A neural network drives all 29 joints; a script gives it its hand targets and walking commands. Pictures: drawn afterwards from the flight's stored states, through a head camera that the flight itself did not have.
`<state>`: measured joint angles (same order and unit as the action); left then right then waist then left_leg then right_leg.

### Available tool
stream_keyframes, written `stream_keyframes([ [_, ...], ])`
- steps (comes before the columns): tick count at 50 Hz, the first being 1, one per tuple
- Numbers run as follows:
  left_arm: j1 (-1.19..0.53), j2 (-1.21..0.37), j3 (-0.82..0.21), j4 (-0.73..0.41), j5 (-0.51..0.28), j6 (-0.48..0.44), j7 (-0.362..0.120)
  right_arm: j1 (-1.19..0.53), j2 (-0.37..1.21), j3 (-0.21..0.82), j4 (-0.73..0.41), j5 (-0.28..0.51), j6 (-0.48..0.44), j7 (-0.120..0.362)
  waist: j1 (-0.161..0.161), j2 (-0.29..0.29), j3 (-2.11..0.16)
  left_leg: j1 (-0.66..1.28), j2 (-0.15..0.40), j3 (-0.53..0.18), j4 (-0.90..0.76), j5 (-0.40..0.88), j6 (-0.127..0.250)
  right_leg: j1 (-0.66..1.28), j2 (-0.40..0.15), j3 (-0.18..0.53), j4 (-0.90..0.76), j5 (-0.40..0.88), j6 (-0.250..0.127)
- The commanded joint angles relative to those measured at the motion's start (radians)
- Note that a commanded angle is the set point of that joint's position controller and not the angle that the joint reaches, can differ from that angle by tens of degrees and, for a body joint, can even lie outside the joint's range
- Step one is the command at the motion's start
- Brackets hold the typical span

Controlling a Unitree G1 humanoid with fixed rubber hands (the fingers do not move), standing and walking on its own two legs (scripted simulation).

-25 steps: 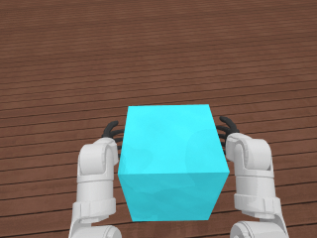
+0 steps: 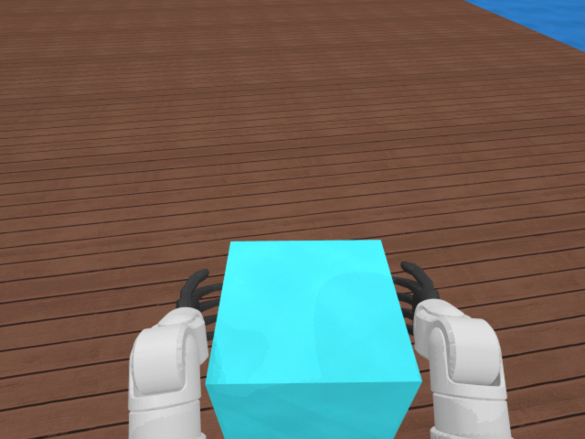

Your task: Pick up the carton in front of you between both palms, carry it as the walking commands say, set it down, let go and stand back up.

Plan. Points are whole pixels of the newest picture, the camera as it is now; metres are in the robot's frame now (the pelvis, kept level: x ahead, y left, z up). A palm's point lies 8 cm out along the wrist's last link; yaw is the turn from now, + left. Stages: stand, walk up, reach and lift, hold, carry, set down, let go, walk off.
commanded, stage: carry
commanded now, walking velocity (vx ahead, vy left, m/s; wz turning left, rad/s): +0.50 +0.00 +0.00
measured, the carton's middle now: (306, 353) +0.25 +0.00 +0.00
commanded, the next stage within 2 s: none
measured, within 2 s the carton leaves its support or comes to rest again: neither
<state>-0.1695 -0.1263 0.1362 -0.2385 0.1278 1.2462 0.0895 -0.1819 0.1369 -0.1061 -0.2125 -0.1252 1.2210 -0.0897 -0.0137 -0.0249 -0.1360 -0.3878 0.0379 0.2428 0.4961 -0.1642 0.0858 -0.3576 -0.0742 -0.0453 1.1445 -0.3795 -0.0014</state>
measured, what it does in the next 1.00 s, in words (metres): walks ahead: right foot, then left foot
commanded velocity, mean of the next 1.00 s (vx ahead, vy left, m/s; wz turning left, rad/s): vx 0.23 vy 0.00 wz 0.00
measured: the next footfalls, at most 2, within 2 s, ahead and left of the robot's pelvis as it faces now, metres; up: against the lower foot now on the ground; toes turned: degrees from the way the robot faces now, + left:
right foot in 0.40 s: +0.52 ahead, -0.13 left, +0.00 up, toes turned -8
left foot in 0.82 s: +0.67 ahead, +0.09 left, +0.00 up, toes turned +13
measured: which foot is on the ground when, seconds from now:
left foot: down 0.00-0.44, up 0.46-0.80, down 0.82-1.00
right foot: up 0.00-0.38, down 0.40-1.00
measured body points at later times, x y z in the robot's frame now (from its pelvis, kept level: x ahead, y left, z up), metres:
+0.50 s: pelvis +0.33 -0.04 -0.01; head +0.32 -0.05 +0.44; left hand +0.60 +0.13 +0.07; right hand +0.62 -0.18 +0.06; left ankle +0.13 +0.07 -0.65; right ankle +0.43 -0.11 -0.73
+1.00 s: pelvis +0.58 +0.00 +0.00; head +0.57 +0.01 +0.45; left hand +0.85 +0.16 +0.07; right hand +0.86 -0.14 +0.08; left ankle +0.63 +0.08 -0.73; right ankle +0.48 -0.12 -0.73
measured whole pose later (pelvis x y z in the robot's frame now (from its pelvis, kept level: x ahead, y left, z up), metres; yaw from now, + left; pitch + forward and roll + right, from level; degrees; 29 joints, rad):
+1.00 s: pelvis +0.58 +0.00 +0.00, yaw +1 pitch +3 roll +1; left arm -0.17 -0.13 0.13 -0.31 0.13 1.23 0.09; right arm -0.19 0.14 -0.11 -0.27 -0.12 1.20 -0.08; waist 0.00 -0.05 -0.10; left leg -0.37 0.03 0.23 0.46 -0.15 0.07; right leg -0.13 -0.08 -0.12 0.47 -0.38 0.04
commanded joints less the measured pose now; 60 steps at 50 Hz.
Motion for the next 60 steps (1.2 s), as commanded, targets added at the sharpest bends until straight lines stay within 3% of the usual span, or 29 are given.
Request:
stream_keyframes([
  [1,-0.537,-0.965,-0.750,-0.095,-0.430,-0.039,-0.272,-0.487,0.993,0.704,-0.089,0.430,-0.023,0.275,0.011,0.111,-0.229,0.323,0.279,-0.371,-0.321,-0.130,0.029,-0.240,-0.066,0.036,-0.020,0.125,-0.006],
  [4,-0.504,-0.972,-0.762,-0.096,-0.414,-0.061,-0.259,-0.459,0.970,0.712,-0.089,0.436,-0.037,0.283,0.010,0.148,-0.196,0.305,0.258,-0.284,-0.390,-0.170,0.039,-0.266,-0.071,-0.011,-0.177,0.191,0.022],
  [8,-0.470,-0.937,-0.763,-0.112,-0.405,-0.064,-0.248,-0.434,0.921,0.711,-0.118,0.436,-0.037,0.282,0.002,0.128,-0.143,0.384,0.232,-0.212,-0.401,-0.036,0.040,-0.321,-0.064,-0.064,-0.400,0.312,0.041],
  [15,-0.462,-0.853,-0.746,-0.146,-0.413,-0.014,-0.246,-0.388,0.840,0.676,-0.123,0.404,0.005,0.264,-0.010,0.154,-0.031,0.490,0.210,-0.131,-0.342,0.251,0.034,-0.319,-0.017,-0.139,-0.597,0.377,0.005],
  [17,-0.471,-0.842,-0.739,-0.146,-0.417,-0.002,-0.248,-0.397,0.833,0.675,-0.123,0.402,0.015,0.261,-0.009,0.172,-0.018,0.511,0.211,-0.108,-0.301,0.355,0.018,-0.255,-0.006,-0.154,-0.650,0.369,-0.017],
  [18,-0.474,-0.838,-0.736,-0.145,-0.418,0.001,-0.249,-0.406,0.833,0.676,-0.126,0.403,0.018,0.260,-0.005,0.183,-0.032,0.510,0.207,-0.089,-0.245,0.473,0.006,-0.178,0.014,-0.174,-0.670,0.348,-0.029],
  [19,-0.467,-0.838,-0.730,-0.139,-0.417,0.004,-0.250,-0.415,0.832,0.680,-0.130,0.405,0.022,0.260,0.005,0.185,-0.073,0.496,0.195,-0.058,-0.139,0.594,-0.010,-0.051,0.055,-0.215,-0.696,0.320,-0.035],
  [20,-0.449,-0.840,-0.722,-0.125,-0.415,0.004,-0.251,-0.423,0.829,0.685,-0.136,0.407,0.026,0.259,0.024,0.148,-0.148,0.428,0.156,-0.004,0.037,0.623,-0.042,0.156,0.098,-0.254,-0.719,0.276,-0.036],
  [21,-0.437,-0.842,-0.713,-0.121,-0.410,0.003,-0.253,-0.434,0.821,0.686,-0.139,0.407,0.028,0.259,0.047,0.068,-0.240,0.241,0.133,-0.015,0.256,0.381,-0.072,0.409,-0.022,-0.103,-0.725,0.183,-0.044],
  [22,-0.440,-0.837,-0.702,-0.089,-0.398,-0.008,-0.259,-0.454,0.854,0.707,-0.163,0.422,0.036,0.258,0.047,-0.232,-0.361,-0.099,0.017,-0.056,0.602,0.091,-0.125,0.694,-0.322,0.406,-0.807,-0.002,-0.200],
  [23,-0.418,-0.879,-0.710,-0.078,-0.411,-0.016,-0.261,-0.473,0.849,0.716,-0.168,0.419,0.030,0.262,0.041,-0.288,-0.328,-0.257,-0.055,-0.159,0.751,-0.286,-0.119,0.683,-0.357,0.574,-0.930,0.183,-0.229],
  [24,-0.445,-0.906,-0.717,-0.113,-0.423,-0.024,-0.264,-0.478,0.895,0.722,-0.144,0.425,0.018,0.265,0.037,-0.204,-0.310,-0.298,0.002,-0.227,0.841,-0.278,-0.087,0.647,-0.335,0.432,-0.889,0.336,-0.212],
  [26,-0.477,-0.971,-0.737,-0.137,-0.438,-0.047,-0.270,-0.464,0.944,0.729,-0.146,0.425,-0.011,0.267,0.032,-0.009,-0.276,-0.267,0.076,-0.244,0.758,-0.189,-0.068,0.495,-0.291,0.220,-0.855,0.591,-0.153],
  [28,-0.483,-0.986,-0.747,-0.156,-0.447,-0.065,-0.274,-0.444,0.979,0.736,-0.143,0.417,-0.033,0.261,0.025,-0.056,-0.271,-0.185,0.084,-0.214,0.611,-0.134,-0.078,0.403,-0.249,0.081,-0.882,0.618,-0.105],
  [34,-0.407,-0.928,-0.747,-0.191,-0.449,-0.077,-0.290,-0.364,0.957,0.747,-0.184,0.384,-0.059,0.231,0.019,-0.137,-0.222,-0.102,0.022,-0.102,0.200,-0.012,-0.107,0.360,-0.172,-0.122,-0.859,0.811,-0.102],
  [38,-0.376,-0.875,-0.727,-0.199,-0.425,-0.055,-0.277,-0.380,0.899,0.744,-0.225,0.401,-0.027,0.235,0.030,-0.143,-0.191,-0.011,0.006,-0.070,0.045,0.160,-0.107,0.348,-0.158,-0.154,-0.809,0.788,-0.081],
  [40,-0.378,-0.848,-0.719,-0.183,-0.410,-0.039,-0.270,-0.370,0.873,0.731,-0.206,0.402,-0.007,0.244,0.019,-0.093,-0.163,0.106,0.004,-0.035,-0.119,0.299,-0.109,0.311,-0.131,-0.178,-0.715,0.690,-0.041],
  [41,-0.381,-0.832,-0.714,-0.172,-0.403,-0.031,-0.268,-0.369,0.857,0.721,-0.193,0.401,0.002,0.249,0.016,-0.056,-0.150,0.197,0.026,-0.047,-0.178,0.389,-0.114,0.262,-0.113,-0.172,-0.663,0.617,-0.008],
  [42,-0.376,-0.817,-0.710,-0.155,-0.393,-0.024,-0.265,-0.371,0.831,0.708,-0.177,0.401,0.013,0.254,0.020,-0.013,-0.179,0.334,0.119,-0.126,-0.130,0.611,-0.108,0.180,-0.094,-0.159,-0.604,0.459,0.027],
  [43,-0.403,-0.810,-0.720,-0.155,-0.397,-0.009,-0.260,-0.373,0.825,0.694,-0.140,0.392,0.017,0.259,0.019,0.127,-0.253,0.508,0.251,-0.245,-0.020,0.985,-0.022,0.072,-0.057,-0.116,-0.527,0.193,0.060],
  [44,-0.419,-0.805,-0.726,-0.156,-0.402,0.003,-0.259,-0.330,0.832,0.675,-0.091,0.385,0.013,0.261,0.005,0.234,-0.305,0.563,0.310,-0.341,-0.029,0.976,0.059,0.013,-0.030,-0.082,-0.502,-0.027,0.069],
  [45,-0.437,-0.820,-0.737,-0.154,-0.407,0.004,-0.261,-0.320,0.852,0.668,-0.079,0.384,0.008,0.263,0.005,0.229,-0.296,0.525,0.315,-0.366,-0.079,0.897,0.077,0.011,-0.020,-0.066,-0.506,-0.111,0.069],
  [46,-0.459,-0.846,-0.745,-0.149,-0.414,0.000,-0.264,-0.342,0.883,0.668,-0.080,0.388,0.004,0.264,0.010,0.197,-0.302,0.519,0.293,-0.347,-0.094,0.811,0.070,0.026,-0.014,-0.047,-0.580,-0.146,0.061],
  [48,-0.496,-0.894,-0.760,-0.157,-0.429,-0.014,-0.268,-0.379,0.931,0.673,-0.089,0.395,-0.008,0.265,0.014,0.175,-0.301,0.449,0.220,-0.250,-0.082,0.636,0.006,0.130,-0.020,-0.056,-0.768,0.020,0.054],
  [50,-0.519,-0.920,-0.770,-0.172,-0.441,-0.025,-0.268,-0.411,0.947,0.683,-0.116,0.404,-0.019,0.265,0.012,0.115,-0.309,0.398,0.176,-0.184,-0.044,0.537,-0.030,0.189,-0.061,-0.045,-0.748,0.192,0.049],
  [52,-0.525,-0.917,-0.768,-0.190,-0.445,-0.028,-0.266,-0.427,0.949,0.692,-0.133,0.412,-0.021,0.261,0.011,0.064,-0.312,0.366,0.156,-0.172,0.009,0.618,-0.029,0.223,-0.077,-0.052,-0.678,0.377,0.048],
  [54,-0.473,-0.904,-0.758,-0.167,-0.434,-0.026,-0.264,-0.397,0.929,0.691,-0.129,0.403,-0.018,0.255,0.015,0.044,-0.318,0.370,0.151,-0.163,0.050,0.693,-0.018,0.214,-0.077,-0.054,-0.652,0.463,0.050],
  [57,-0.429,-0.898,-0.745,-0.136,-0.417,-0.028,-0.265,-0.377,0.917,0.698,-0.118,0.395,-0.014,0.255,0.017,0.034,-0.316,0.372,0.150,-0.154,0.079,0.777,-0.012,0.194,-0.068,-0.055,-0.637,0.514,0.053],
  [60,-0.441,-0.904,-0.742,-0.138,-0.417,-0.033,-0.269,-0.400,0.923,0.709,-0.130,0.402,-0.016,0.258,0.018,0.026,-0.293,0.346,0.144,-0.144,0.085,0.743,-0.017,0.196,-0.068,-0.051,-0.652,0.537,0.051],
])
